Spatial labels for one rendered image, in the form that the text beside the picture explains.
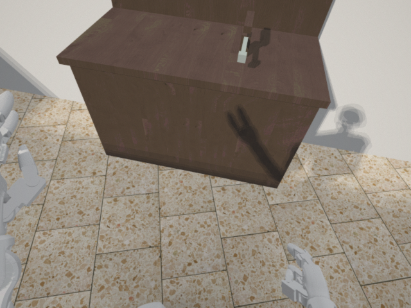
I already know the tap lever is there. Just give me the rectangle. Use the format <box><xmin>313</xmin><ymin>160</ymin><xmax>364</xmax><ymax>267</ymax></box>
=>
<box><xmin>237</xmin><ymin>37</ymin><xmax>248</xmax><ymax>64</ymax></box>

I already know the robot left forearm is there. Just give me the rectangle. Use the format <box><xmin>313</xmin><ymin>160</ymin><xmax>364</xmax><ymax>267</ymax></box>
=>
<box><xmin>0</xmin><ymin>235</ymin><xmax>22</xmax><ymax>308</ymax></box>

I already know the counter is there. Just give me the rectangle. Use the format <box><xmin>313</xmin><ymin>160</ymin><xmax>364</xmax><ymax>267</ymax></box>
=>
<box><xmin>56</xmin><ymin>0</ymin><xmax>333</xmax><ymax>189</ymax></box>

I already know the left robot hand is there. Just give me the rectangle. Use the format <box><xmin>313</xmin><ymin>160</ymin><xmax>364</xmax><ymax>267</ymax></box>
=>
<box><xmin>0</xmin><ymin>91</ymin><xmax>46</xmax><ymax>235</ymax></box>

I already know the right robot hand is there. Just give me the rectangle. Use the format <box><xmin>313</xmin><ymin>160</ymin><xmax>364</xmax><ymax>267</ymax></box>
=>
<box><xmin>281</xmin><ymin>243</ymin><xmax>330</xmax><ymax>307</ymax></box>

